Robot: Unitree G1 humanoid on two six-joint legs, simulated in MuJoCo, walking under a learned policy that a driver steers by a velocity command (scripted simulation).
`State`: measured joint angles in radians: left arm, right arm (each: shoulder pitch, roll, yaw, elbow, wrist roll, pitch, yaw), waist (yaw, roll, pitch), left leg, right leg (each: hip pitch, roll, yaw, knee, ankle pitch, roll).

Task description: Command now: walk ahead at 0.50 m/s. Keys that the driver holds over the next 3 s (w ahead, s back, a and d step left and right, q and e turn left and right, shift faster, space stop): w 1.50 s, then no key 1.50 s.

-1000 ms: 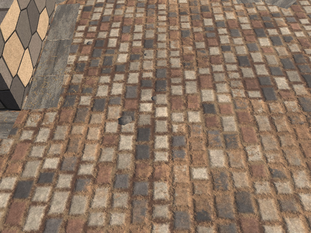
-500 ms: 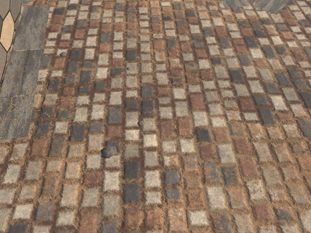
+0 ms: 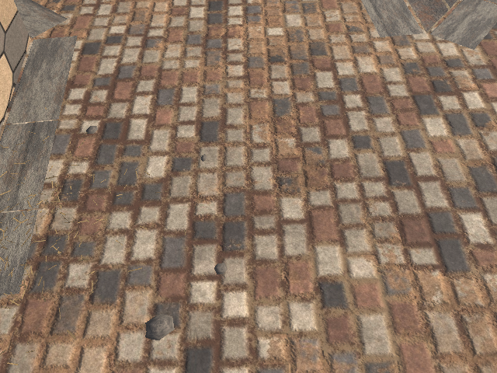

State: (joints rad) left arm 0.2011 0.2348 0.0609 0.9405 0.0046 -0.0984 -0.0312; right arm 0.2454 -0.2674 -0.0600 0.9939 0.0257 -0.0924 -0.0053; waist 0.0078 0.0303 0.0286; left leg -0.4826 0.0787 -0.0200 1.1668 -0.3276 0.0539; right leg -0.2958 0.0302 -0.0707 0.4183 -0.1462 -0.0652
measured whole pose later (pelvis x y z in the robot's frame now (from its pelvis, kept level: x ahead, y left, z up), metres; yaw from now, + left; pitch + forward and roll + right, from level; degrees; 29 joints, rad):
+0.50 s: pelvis +0.29 +0.06 -0.01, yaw +1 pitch +2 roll +0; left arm 0.31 0.25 0.06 1.00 -0.03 -0.09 0.01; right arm 0.12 -0.24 -0.07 0.93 0.01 -0.10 0.03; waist 0.01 -0.02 0.03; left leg -0.40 -0.02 0.06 0.52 -0.15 0.06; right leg -0.32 -0.02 0.03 1.16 -0.43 -0.04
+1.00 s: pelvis +0.58 +0.01 -0.02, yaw +0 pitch +2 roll +1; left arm 0.04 0.24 0.06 0.87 -0.01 -0.10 -0.03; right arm 0.36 -0.25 -0.06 1.04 0.02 -0.07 -0.01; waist -0.04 0.01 0.04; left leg -0.15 0.01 -0.02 0.89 -0.48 0.02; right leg -0.48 0.00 -0.06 0.58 -0.12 -0.06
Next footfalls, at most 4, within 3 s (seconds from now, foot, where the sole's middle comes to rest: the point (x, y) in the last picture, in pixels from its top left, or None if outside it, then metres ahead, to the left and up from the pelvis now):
0.38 left None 0.40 0.15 -0.78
0.94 right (299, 288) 0.72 -0.08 -0.78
1.50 left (221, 204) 1.03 0.16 -0.78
1.92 right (290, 180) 1.14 -0.08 -0.78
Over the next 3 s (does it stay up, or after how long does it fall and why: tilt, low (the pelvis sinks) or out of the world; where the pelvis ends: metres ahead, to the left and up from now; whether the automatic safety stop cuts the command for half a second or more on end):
stays up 1.04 0.04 -0.01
